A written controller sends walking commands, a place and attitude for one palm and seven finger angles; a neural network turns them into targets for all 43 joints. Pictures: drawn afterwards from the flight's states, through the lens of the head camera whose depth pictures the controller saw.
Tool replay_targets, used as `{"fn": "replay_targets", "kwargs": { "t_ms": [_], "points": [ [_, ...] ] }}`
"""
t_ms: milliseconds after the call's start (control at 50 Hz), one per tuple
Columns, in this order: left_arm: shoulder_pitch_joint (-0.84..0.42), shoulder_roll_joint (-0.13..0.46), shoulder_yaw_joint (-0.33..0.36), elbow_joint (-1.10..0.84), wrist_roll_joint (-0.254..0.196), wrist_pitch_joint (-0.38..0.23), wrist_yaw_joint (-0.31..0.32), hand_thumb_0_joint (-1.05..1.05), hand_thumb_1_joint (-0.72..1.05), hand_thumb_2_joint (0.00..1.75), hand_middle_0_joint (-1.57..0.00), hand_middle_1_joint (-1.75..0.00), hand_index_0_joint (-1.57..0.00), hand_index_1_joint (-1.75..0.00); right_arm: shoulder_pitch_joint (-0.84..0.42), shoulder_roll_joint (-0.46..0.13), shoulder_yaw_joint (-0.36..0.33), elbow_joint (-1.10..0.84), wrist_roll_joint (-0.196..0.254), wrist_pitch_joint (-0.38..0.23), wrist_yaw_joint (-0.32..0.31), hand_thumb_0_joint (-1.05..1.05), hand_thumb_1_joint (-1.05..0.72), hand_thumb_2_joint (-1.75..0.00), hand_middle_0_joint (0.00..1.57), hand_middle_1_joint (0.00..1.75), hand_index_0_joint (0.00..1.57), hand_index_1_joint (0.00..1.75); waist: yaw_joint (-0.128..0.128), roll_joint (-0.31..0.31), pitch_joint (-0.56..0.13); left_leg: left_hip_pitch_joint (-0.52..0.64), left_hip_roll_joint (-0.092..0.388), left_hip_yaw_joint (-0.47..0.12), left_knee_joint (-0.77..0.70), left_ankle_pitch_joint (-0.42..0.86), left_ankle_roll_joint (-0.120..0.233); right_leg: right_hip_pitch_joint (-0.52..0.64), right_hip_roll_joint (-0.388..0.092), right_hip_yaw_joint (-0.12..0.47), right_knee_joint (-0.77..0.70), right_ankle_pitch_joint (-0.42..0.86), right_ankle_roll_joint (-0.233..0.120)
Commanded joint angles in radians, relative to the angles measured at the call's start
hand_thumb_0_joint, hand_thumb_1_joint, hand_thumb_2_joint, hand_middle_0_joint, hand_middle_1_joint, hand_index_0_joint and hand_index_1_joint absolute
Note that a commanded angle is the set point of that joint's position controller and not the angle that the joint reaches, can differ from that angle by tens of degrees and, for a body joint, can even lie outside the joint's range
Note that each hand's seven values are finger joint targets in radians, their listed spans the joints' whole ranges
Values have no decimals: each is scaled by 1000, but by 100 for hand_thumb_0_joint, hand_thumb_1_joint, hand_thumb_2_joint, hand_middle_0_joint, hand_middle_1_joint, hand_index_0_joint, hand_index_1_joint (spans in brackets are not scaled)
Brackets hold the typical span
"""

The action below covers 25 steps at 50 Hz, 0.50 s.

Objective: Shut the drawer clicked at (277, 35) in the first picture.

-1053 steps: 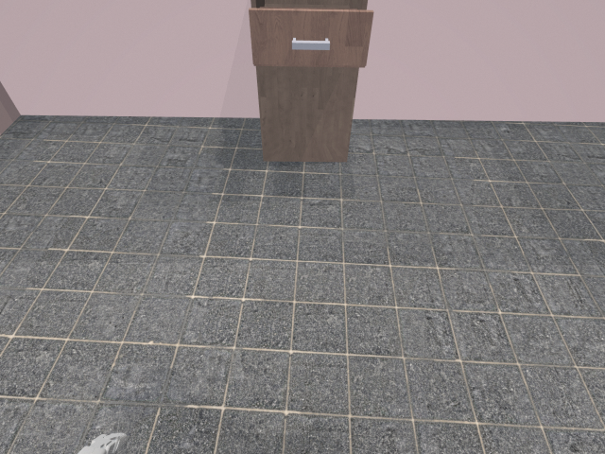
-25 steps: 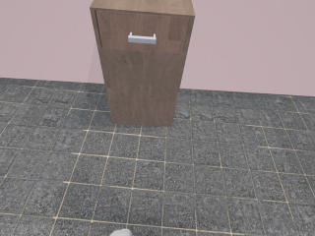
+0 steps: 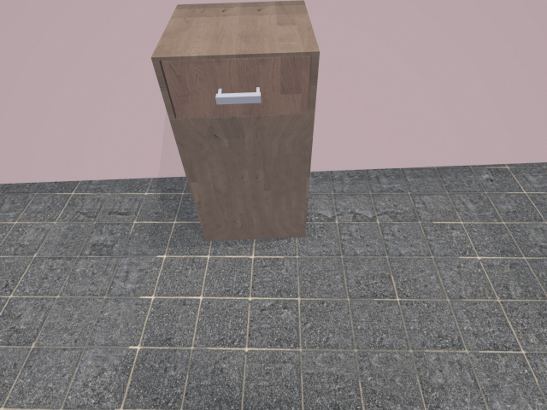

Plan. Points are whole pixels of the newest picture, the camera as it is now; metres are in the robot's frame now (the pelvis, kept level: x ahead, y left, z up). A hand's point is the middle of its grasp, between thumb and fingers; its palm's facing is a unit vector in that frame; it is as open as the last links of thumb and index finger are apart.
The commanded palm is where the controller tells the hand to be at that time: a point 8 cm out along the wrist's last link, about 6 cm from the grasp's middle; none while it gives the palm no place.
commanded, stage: let the arm hang, fingers relaxed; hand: left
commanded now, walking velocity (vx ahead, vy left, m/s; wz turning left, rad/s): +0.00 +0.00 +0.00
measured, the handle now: (238, 94) +0.94 +0.15 -0.02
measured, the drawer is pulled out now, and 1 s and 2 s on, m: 0.00 0.00 0.00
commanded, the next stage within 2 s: look to check the result in 0.22 s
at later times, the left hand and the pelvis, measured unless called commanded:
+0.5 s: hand out of the picture +0.04 +0.17 -0.17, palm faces +0.00 -0.97 -0.24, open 7.4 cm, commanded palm none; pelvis +0.02 -0.02 +0.00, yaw +0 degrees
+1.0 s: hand out of the picture +0.06 +0.17 -0.17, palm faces +0.00 -0.97 -0.25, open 7.4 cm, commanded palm none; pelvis +0.04 -0.03 +0.00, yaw -1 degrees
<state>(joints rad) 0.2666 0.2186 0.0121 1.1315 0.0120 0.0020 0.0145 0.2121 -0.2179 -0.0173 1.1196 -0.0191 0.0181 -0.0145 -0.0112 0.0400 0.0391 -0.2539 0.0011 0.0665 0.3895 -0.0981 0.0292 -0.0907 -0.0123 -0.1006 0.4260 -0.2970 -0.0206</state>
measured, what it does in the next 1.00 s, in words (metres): stands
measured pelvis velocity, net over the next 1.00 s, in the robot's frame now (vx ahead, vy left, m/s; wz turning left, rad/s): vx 0.04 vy -0.03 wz -0.02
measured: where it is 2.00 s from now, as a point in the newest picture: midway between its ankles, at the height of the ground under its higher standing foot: outside the picture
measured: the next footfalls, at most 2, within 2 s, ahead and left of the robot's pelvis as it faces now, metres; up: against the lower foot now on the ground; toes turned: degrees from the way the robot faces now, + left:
none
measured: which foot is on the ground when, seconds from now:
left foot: down 0.00-1.00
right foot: down 0.00-1.00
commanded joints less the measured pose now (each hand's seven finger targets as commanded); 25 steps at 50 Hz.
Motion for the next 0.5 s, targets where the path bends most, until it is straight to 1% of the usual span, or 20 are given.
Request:
{"fn": "replay_targets", "kwargs": {
  "t_ms": [0, 20, 40, 80, 100, 120, 140, 200, 220, 240, 340, 360, 400, 420, 480],
  "points": [
    [34, 140, 22, -19, 1, -13, 13, 0, 90, 90, -20, -30, -20, -30, 23, -113, -23, -18, 1, -14, -9, 0, -90, -90, 20, 30, 20, 30, 1, -24, 59, 75, 105, -132, -79, -93, 6, -168, -108, 113, -147, -63, -38],
    [32, 147, 23, -21, 1, -15, 14, 0, 90, 90, -20, -30, -20, -30, 28, -116, -23, -20, 3, -15, -9, 0, -90, -90, 20, 30, 20, 30, 3, -44, 46, 82, 108, -132, -68, -62, 6, -157, -108, 111, -149, -47, -36],
    [24, 140, 22, -19, 0, -15, 14, 0, 90, 90, -20, -30, -20, -30, 25, -109, -21, -15, 2, -16, -8, 0, -90, -90, 20, 30, 20, 30, 3, -37, 49, 81, 108, -124, -63, -45, 4, -154, -115, 108, -152, -34, -36],
    [18, 132, 20, -20, -2, -17, 15, 0, 90, 90, -20, -30, -20, -30, 25, -104, -19, -12, 1, -18, -10, 0, -90, -90, 20, 30, 20, 30, 1, -27, 43, 88, 108, -122, -53, -11, 3, -145, -115, 115, -152, -1, -36],
    [14, 130, 21, -20, -2, -18, 15, 0, 90, 90, -20, -30, -20, -30, 28, -103, -18, -10, 1, -20, -11, 0, -90, -90, 20, 30, 20, 30, 1, -13, 39, 90, 111, -120, -50, 7, 2, -135, -115, 114, -149, 18, -35],
    [16, 135, 22, -22, -2, -19, 17, 0, 90, 90, -20, -30, -20, -30, 28, -104, -18, -9, 2, -20, -11, 0, -90, -90, 20, 30, 20, 30, 3, -12, 31, 87, 112, -120, -45, 28, 2, -123, -115, 112, -146, 40, -34],
    [10, 129, 21, -19, -2, -19, 17, 0, 90, 90, -20, -30, -20, -30, 27, -96, -16, -7, 1, -21, -11, 0, -90, -90, 20, 30, 20, 30, 3, -13, 35, 83, 112, -117, -43, 40, 0, -116, -117, 110, -147, 59, -33],
    [6, 120, 21, -18, -5, -22, 19, 0, 90, 90, -20, -30, -20, -30, 32, -93, -13, -4, 1, -24, -15, 0, -90, -90, 20, 30, 20, 30, 2, -9, 9, 94, 115, -111, -31, 82, -1, -84, -119, 111, -141, 132, -31],
    [9, 126, 24, -20, -3, -23, 20, 0, 90, 90, -20, -30, -20, -30, 32, -98, -15, -5, 3, -24, -15, 0, -90, -90, 20, 30, 20, 30, 4, -30, 5, 96, 116, -109, -24, 96, 0, -78, -120, 110, -141, 163, -28],
    [4, 123, 24, -19, -4, -24, 21, 0, 90, 90, -20, -30, -20, -30, 37, -92, -14, -3, 2, -26, -16, 0, -90, -90, 20, 30, 20, 30, 1, -32, -2, 98, 116, -106, -21, 113, -1, -65, -123, 107, -137, 197, -27],
    [6, 110, 23, -18, -5, -23, 25, 0, 90, 90, -20, -30, -20, -30, 39, -86, -14, 1, 3, -23, -20, 0, -90, -90, 20, 30, 20, 30, -1, -34, -3, 109, 117, -97, -7, 119, -3, -57, -123, 106, -142, 244, -20],
    [5, 106, 23, -19, -6, -22, 25, 0, 90, 90, -20, -30, -20, -30, 41, -85, -14, 1, 3, -22, -21, 0, -90, -90, 20, 30, 20, 30, -2, -24, 1, 110, 117, -96, -10, 118, -4, -58, -120, 106, -142, 236, -22],
    [8, 104, 23, -18, -6, -21, 25, 0, 90, 90, -20, -30, -20, -30, 40, -83, -14, 4, 3, -21, -21, 0, -90, -90, 20, 30, 20, 30, -1, -24, 4, 113, 118, -96, -12, 112, -4, -62, -117, 105, -145, 220, -22],
    [11, 110, 25, -18, -4, -22, 26, 0, 90, 90, -20, -30, -20, -30, 37, -91, -16, -2, 4, -21, -22, 0, -90, -90, 20, 30, 20, 30, -1, -33, 1, 118, 119, -94, -7, 125, -3, -61, -116, 107, -145, 244, -18],
    [13, 104, 25, -18, -5, -23, 27, 0, 90, 90, -20, -30, -20, -30, 38, -85, -15, -1, 5, -21, -24, 0, -90, -90, 20, 30, 20, 30, -2, -51, -3, 121, 119, -91, -4, 129, -3, -51, -117, 103, -143, 275, -13]
  ]
}}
